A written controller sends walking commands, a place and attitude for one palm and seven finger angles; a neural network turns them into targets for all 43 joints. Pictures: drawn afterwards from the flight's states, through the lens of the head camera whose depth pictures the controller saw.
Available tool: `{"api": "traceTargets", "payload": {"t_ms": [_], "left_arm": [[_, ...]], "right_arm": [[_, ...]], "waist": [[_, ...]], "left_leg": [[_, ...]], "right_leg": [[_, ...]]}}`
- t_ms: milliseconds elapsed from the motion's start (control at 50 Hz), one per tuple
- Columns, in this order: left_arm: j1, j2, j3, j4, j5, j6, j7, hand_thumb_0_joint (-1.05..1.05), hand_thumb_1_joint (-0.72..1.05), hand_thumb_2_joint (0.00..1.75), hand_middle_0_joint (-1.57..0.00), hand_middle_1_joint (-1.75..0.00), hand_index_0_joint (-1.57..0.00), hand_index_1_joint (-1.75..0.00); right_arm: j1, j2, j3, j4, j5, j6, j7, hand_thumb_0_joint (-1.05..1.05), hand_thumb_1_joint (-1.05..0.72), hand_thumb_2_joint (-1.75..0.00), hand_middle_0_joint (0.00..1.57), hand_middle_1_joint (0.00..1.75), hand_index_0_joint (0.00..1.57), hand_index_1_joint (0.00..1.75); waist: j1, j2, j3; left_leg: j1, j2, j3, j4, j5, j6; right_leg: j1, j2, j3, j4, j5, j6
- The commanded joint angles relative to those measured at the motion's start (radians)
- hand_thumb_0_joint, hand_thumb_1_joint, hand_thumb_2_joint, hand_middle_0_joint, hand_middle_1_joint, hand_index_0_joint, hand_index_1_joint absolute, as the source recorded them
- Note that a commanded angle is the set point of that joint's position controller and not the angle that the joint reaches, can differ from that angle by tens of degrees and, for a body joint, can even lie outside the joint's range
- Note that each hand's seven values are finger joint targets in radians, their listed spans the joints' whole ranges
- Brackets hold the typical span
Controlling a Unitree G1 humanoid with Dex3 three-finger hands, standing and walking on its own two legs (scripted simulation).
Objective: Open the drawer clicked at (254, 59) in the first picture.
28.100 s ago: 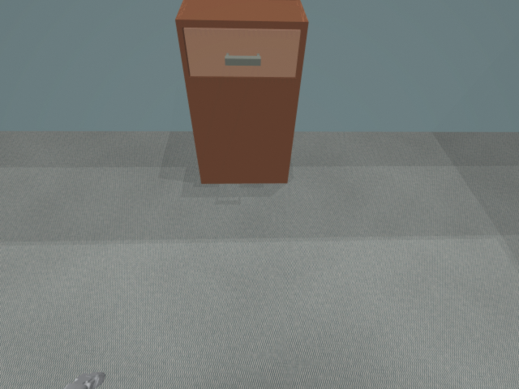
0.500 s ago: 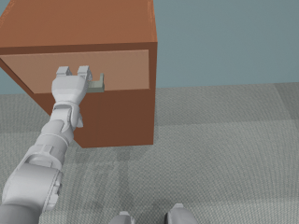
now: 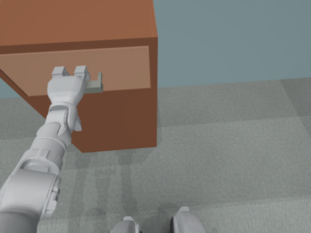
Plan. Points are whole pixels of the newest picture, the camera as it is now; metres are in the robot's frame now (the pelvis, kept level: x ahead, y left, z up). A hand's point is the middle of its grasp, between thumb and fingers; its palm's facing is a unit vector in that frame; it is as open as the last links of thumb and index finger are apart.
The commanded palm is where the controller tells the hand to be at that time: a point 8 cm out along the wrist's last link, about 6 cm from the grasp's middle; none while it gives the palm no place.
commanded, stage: lift the fingers back up to retry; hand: left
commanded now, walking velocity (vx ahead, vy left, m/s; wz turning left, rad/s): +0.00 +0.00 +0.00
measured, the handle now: (80, 82) +0.54 +0.22 +0.00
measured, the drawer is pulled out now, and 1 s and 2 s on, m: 0.00 0.00 0.00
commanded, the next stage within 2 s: re-aim the fingers above the handle in 0.84 s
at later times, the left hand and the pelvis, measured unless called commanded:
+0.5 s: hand (70, 90) +0.48 +0.22 +0.04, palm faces -0.02 -0.01 -1.00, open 13.8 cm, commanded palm +0.45 +0.22 +0.10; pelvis +0.03 +0.01 +0.03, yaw +0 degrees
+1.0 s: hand (74, 91) +0.46 +0.20 +0.06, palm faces -0.04 -0.01 -1.00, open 13.8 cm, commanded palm +0.44 +0.21 +0.12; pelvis +0.02 -0.01 +0.04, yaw +1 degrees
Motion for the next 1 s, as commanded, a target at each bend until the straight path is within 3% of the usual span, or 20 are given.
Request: {"api": "traceTargets", "payload": {"t_ms": [0,40,80,160,240,300,320,360,440,480,500,580,640,680,740,800,840,900,940,980], "left_arm": [[-0.24,0.151,0.041,-0.06,0.012,0.007,0.019,0.0,-0.5,0.3,-0.3,-1.2,-0.3,-1.2],[-0.271,0.146,0.035,-0.063,0.012,0.022,0.029,0.0,-0.5,0.3,-0.3,-1.2,-0.3,-1.2],[-0.348,0.198,0.071,-0.125,0.007,0.026,0.036,0.0,-0.5,0.3,-0.3,-1.2,-0.3,-1.2],[-0.406,0.229,0.093,-0.215,0.001,0.023,0.044,0.0,-0.5,0.3,-0.3,-1.2,-0.3,-1.2],[-0.389,0.238,0.107,-0.242,-0.012,0.014,0.043,0.0,-0.5,0.3,-0.3,-1.2,-0.3,-1.2],[-0.359,0.23,0.106,-0.286,-0.01,0.009,0.044,0.0,-0.5,0.3,-0.3,-1.2,-0.3,-1.2],[-0.318,0.187,0.08,-0.263,-0.013,0.018,0.039,0.0,-0.5,0.3,-0.3,-1.2,-0.3,-1.2],[-0.282,0.18,0.071,-0.212,-0.014,0.041,0.032,0.0,-0.5,0.3,-0.3,-1.2,-0.3,-1.2],[-0.27,0.146,0.037,-0.231,-0.022,0.066,0.002,0.0,-0.5,0.3,-0.3,-1.2,-0.3,-1.2],[-0.279,0.149,0.039,-0.295,-0.038,0.056,-0.02,0.0,-0.5,0.3,-0.3,-1.2,-0.3,-1.2],[-0.268,0.138,0.025,-0.287,-0.036,0.053,-0.029,0.0,-0.5,0.3,-0.3,-1.2,-0.3,-1.2],[-0.277,0.152,0.038,-0.395,-0.037,0.022,-0.042,0.0,-0.5,0.3,-0.3,-1.2,-0.3,-1.2],[-0.27,0.181,0.063,-0.37,-0.026,0.021,-0.032,0.0,-0.5,0.3,-0.3,-1.2,-0.3,-1.2],[-0.261,0.169,0.057,-0.32,-0.018,0.032,-0.026,0.0,-0.5,0.3,-0.3,-1.2,-0.3,-1.2],[-0.281,0.084,-0.02,-0.268,-0.011,0.053,-0.021,0.0,-0.5,0.3,-0.3,-1.2,-0.3,-1.2],[-0.321,0.13,0.007,-0.264,-0.011,0.057,-0.03,0.0,-0.5,0.3,-0.3,-1.2,-0.3,-1.2],[-0.347,0.106,-0.016,-0.266,-0.011,0.048,-0.038,0.0,-0.5,0.3,-0.3,-1.2,-0.3,-1.2],[-0.386,0.136,0.012,-0.317,-0.011,0.009,-0.034,0.0,-0.5,0.3,-0.3,-1.2,-0.3,-1.2],[-0.369,0.192,0.064,-0.323,-0.005,-0.009,-0.023,0.0,-0.5,0.3,-0.3,-1.2,-0.3,-1.2],[-0.332,0.259,0.12,-0.292,-0.001,-0.005,-0.011,0.0,-0.5,0.3,-0.3,-1.2,-0.3,-1.2]], "right_arm": [[0.109,-0.15,-0.057,-0.052,-0.007,-0.023,-0.007,0.0,-0.9,-0.9,0.2,0.3,0.2,0.3],[0.11,-0.15,-0.058,-0.047,-0.006,-0.024,-0.004,0.0,-0.9,-0.9,0.2,0.3,0.2,0.3],[0.107,-0.156,-0.062,-0.049,-0.008,-0.018,-0.003,0.0,-0.9,-0.9,0.2,0.3,0.2,0.3],[0.11,-0.152,-0.064,-0.052,-0.01,-0.014,-0.007,0.0,-0.9,-0.9,0.2,0.3,0.2,0.3],[0.104,-0.151,-0.064,-0.045,-0.011,-0.008,-0.011,0.0,-0.9,-0.9,0.2,0.3,0.2,0.3],[0.101,-0.148,-0.065,-0.046,-0.012,-0.001,-0.011,0.0,-0.9,-0.9,0.2,0.3,0.2,0.3],[0.093,-0.143,-0.064,-0.047,-0.009,0.002,-0.008,0.0,-0.9,-0.9,0.2,0.3,0.2,0.3],[0.083,-0.148,-0.061,-0.042,-0.001,0.011,-0.005,0.0,-0.9,-0.9,0.2,0.3,0.2,0.3],[0.066,-0.144,-0.062,-0.061,0.009,0.02,-0.005,0.0,-0.9,-0.9,0.2,0.3,0.2,0.3],[0.061,-0.143,-0.067,-0.076,0.012,0.024,-0.005,0.0,-0.9,-0.9,0.2,0.3,0.2,0.3],[0.054,-0.14,-0.064,-0.074,0.013,0.025,-0.009,0.0,-0.9,-0.9,0.2,0.3,0.2,0.3],[0.034,-0.135,-0.066,-0.094,0.013,0.027,-0.015,0.0,-0.9,-0.9,0.2,0.3,0.2,0.3],[0.015,-0.133,-0.058,-0.086,0.014,0.029,-0.015,0.0,-0.9,-0.9,0.2,0.3,0.2,0.3],[0.006,-0.132,-0.056,-0.085,0.016,0.03,-0.013,0.0,-0.9,-0.9,0.2,0.3,0.2,0.3],[-0.004,-0.128,-0.055,-0.081,0.021,0.023,-0.009,0.0,-0.9,-0.9,0.2,0.3,0.2,0.3],[-0.008,-0.132,-0.056,-0.084,0.019,0.022,-0.015,0.0,-0.9,-0.9,0.2,0.3,0.2,0.3],[-0.01,-0.127,-0.055,-0.09,0.019,0.019,-0.02,0.0,-0.9,-0.9,0.2,0.3,0.2,0.3],[-0.002,-0.125,-0.06,-0.089,0.011,0.01,-0.026,0.0,-0.9,-0.9,0.2,0.3,0.2,0.3],[0.0,-0.124,-0.058,-0.086,0.006,0.008,-0.03,0.0,-0.9,-0.9,0.2,0.3,0.2,0.3],[-0.012,-0.131,-0.049,-0.08,0.004,0.014,-0.029,0.0,-0.9,-0.9,0.2,0.3,0.2,0.3]], "waist": [[-0.014,-0.041,-0.367],[-0.02,-0.032,-0.372],[-0.021,0.002,-0.43],[-0.016,0.041,-0.523],[-0.016,0.026,-0.497],[0.0,0.074,-0.511],[0.0,0.06,-0.473],[-0.002,0.012,-0.386],[0.008,-0.015,-0.384],[0.01,0.023,-0.415],[0.008,0.006,-0.383],[0.019,0.02,-0.402],[0.026,0.011,-0.334],[0.027,-0.009,-0.294],[0.007,-0.022,-0.254],[0.009,-0.027,-0.296],[-0.001,-0.037,-0.305],[0.005,-0.001,-0.362],[0.02,-0.007,-0.393],[0.041,-0.007,-0.373]], "left_leg": [[0.141,-0.027,-0.035,-0.106,0.279,0.004],[0.147,-0.025,-0.037,-0.105,0.29,0.002],[0.194,-0.023,-0.045,-0.113,0.311,0.0],[0.305,-0.018,-0.053,-0.13,0.417,-0.005],[0.356,-0.015,-0.06,-0.15,0.487,-0.007],[0.427,-0.009,-0.061,-0.163,0.61,-0.017],[0.421,-0.009,-0.057,-0.17,0.619,-0.017],[0.391,-0.008,-0.055,-0.198,0.575,-0.016],[0.42,-0.011,-0.045,-0.243,0.577,-0.01],[0.474,-0.01,-0.049,-0.252,0.628,-0.014],[0.475,-0.01,-0.045,-0.259,0.623,-0.011],[0.525,-0.011,-0.048,-0.278,0.686,-0.015],[0.507,-0.015,-0.042,-0.301,0.638,-0.016],[0.477,-0.02,-0.041,-0.318,0.583,-0.017],[0.473,-0.022,-0.033,-0.334,0.503,-0.016],[0.475,-0.028,-0.024,-0.336,0.477,-0.008],[0.474,-0.032,-0.026,-0.337,0.46,-0.006],[0.5,-0.034,-0.029,-0.324,0.497,-0.004],[0.489,-0.037,-0.026,-0.315,0.519,-0.004],[0.434,-0.043,-0.022,-0.318,0.501,-0.005]], "right_leg": [[0.299,0.022,0.004,-0.092,0.21,-0.02],[0.293,0.023,0.001,-0.091,0.217,-0.019],[0.314,0.025,0.003,-0.094,0.225,-0.021],[0.379,0.027,-0.001,-0.107,0.299,-0.017],[0.408,0.031,-0.007,-0.133,0.341,-0.014],[0.431,0.031,-0.013,-0.144,0.395,-0.016],[0.435,0.033,-0.016,-0.156,0.399,-0.016],[0.442,0.035,-0.019,-0.182,0.381,-0.016],[0.515,0.033,-0.015,-0.221,0.405,-0.017],[0.541,0.032,-0.012,-0.233,0.43,-0.02],[0.543,0.032,-0.015,-0.242,0.429,-0.018],[0.585,0.03,-0.011,-0.261,0.465,-0.019],[0.588,0.027,-0.014,-0.275,0.445,-0.02],[0.586,0.027,-0.016,-0.284,0.413,-0.025],[0.553,0.026,-0.02,-0.299,0.368,-0.025],[0.589,0.021,-0.007,-0.304,0.374,-0.023],[0.592,0.021,-0.006,-0.306,0.368,-0.021],[0.607,0.019,0.001,-0.296,0.398,-0.02],[0.633,0.018,0.008,-0.283,0.433,-0.02],[0.657,0.015,0.012,-0.277,0.44,-0.021]]}}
